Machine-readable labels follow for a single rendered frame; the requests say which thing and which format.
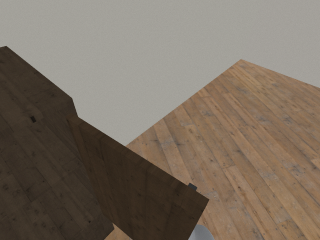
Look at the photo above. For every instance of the robot right thigh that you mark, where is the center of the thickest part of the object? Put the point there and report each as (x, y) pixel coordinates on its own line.
(200, 232)

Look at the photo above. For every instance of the handle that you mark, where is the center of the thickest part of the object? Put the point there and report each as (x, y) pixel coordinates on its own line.
(192, 186)

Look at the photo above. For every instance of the cupboard door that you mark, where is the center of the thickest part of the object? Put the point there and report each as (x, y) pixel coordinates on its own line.
(141, 199)

